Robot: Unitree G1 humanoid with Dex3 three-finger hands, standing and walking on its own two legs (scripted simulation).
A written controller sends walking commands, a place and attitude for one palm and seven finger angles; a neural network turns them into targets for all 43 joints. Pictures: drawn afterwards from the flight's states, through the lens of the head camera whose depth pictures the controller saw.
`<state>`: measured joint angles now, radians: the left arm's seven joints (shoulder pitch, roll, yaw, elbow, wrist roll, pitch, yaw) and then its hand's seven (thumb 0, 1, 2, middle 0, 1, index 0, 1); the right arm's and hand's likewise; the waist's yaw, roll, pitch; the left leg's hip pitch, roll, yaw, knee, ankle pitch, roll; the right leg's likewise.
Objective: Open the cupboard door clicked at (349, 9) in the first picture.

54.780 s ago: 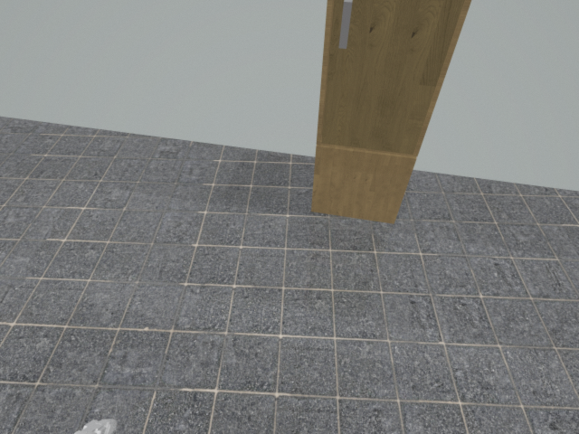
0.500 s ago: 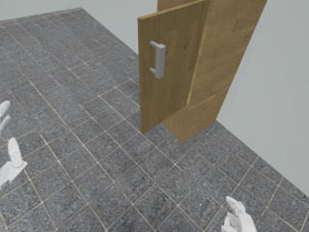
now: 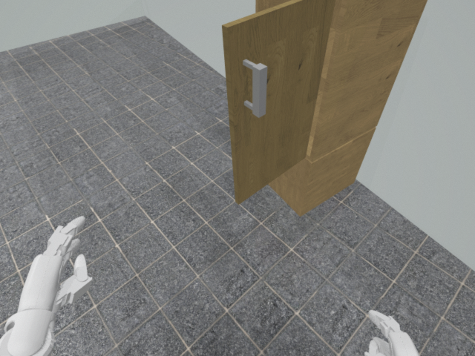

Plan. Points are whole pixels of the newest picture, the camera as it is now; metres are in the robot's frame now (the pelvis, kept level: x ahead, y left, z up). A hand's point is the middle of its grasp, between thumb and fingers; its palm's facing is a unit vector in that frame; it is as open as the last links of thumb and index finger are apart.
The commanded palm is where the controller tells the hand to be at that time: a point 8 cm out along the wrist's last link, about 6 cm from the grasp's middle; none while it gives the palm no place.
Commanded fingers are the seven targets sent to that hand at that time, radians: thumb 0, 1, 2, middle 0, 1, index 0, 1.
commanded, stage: let the arm hang, fingers relaxed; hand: left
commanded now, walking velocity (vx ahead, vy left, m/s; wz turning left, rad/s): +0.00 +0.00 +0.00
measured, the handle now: (253, 88) +0.66 +0.01 +0.11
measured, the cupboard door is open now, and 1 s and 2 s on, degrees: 97 97 97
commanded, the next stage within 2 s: look to check the result in 1.00 s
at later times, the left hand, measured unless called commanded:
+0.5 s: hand out of the picture -0.05 +0.20 -0.16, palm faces +0.00 -0.96 -0.29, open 7.3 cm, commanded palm none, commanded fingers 0.00 0.90 0.90 -0.20 -0.30 -0.20 -0.30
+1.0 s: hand out of the picture +0.10 +0.21 -0.14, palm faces -0.02 -0.95 -0.32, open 7.4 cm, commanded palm none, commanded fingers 0.00 0.90 0.90 -0.20 -0.30 -0.20 -0.30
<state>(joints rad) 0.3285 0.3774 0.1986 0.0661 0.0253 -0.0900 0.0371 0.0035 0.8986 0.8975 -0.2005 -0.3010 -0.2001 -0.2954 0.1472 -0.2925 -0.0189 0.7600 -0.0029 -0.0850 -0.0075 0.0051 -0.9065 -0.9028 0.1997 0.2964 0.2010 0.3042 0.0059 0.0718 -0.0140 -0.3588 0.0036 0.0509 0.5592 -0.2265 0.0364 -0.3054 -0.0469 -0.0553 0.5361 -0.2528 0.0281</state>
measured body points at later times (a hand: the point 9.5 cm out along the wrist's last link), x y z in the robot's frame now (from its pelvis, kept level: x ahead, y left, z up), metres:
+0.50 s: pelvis -0.01 -0.02 +0.01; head +0.02 -0.02 +0.46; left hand -0.05 +0.25 -0.14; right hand -0.02 -0.26 -0.15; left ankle +0.04 +0.10 -0.73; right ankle +0.01 -0.14 -0.73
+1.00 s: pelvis +0.00 -0.02 +0.01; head +0.02 -0.03 +0.46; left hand +0.10 +0.26 -0.12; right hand +0.06 -0.30 -0.13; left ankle +0.04 +0.10 -0.73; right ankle +0.01 -0.14 -0.73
